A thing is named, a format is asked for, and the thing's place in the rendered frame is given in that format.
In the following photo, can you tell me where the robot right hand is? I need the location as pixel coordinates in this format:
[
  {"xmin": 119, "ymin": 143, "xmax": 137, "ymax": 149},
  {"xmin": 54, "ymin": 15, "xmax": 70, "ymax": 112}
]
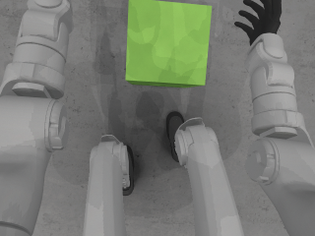
[{"xmin": 234, "ymin": 0, "xmax": 282, "ymax": 46}]

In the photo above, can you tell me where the robot right upper arm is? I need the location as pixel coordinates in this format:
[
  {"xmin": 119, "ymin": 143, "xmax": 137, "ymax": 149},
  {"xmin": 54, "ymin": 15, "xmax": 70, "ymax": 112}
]
[{"xmin": 244, "ymin": 137, "xmax": 315, "ymax": 236}]

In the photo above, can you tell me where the left robot forearm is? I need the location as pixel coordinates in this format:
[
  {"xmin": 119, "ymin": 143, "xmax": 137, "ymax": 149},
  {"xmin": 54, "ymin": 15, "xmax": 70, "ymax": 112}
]
[{"xmin": 0, "ymin": 0, "xmax": 74, "ymax": 100}]

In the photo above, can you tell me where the robot right thigh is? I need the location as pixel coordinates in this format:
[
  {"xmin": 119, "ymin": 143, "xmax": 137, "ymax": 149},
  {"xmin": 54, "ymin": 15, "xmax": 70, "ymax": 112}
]
[{"xmin": 175, "ymin": 124, "xmax": 244, "ymax": 236}]

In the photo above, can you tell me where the robot left upper arm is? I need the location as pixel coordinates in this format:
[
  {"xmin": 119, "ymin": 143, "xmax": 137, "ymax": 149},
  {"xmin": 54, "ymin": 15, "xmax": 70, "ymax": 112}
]
[{"xmin": 0, "ymin": 95, "xmax": 70, "ymax": 236}]

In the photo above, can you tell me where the carton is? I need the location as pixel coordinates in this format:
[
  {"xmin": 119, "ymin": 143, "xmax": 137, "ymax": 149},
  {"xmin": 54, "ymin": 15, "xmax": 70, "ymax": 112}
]
[{"xmin": 125, "ymin": 0, "xmax": 212, "ymax": 89}]

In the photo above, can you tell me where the robot right foot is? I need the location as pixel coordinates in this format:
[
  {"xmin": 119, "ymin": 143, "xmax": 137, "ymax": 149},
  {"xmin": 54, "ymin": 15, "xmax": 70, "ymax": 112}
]
[{"xmin": 165, "ymin": 111, "xmax": 184, "ymax": 162}]

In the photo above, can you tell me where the right robot forearm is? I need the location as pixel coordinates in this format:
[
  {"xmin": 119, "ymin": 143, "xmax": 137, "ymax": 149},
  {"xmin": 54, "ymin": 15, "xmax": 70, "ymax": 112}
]
[{"xmin": 244, "ymin": 32, "xmax": 315, "ymax": 149}]

